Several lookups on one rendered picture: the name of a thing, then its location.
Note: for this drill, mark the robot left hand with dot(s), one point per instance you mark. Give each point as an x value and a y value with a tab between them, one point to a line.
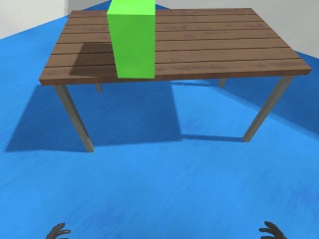
56	231

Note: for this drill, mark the carton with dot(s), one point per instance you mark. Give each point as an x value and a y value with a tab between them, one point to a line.
132	25

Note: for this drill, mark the robot right hand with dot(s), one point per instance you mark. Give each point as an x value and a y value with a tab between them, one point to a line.
272	229

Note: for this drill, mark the table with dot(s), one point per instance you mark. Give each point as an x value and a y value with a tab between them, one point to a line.
190	44

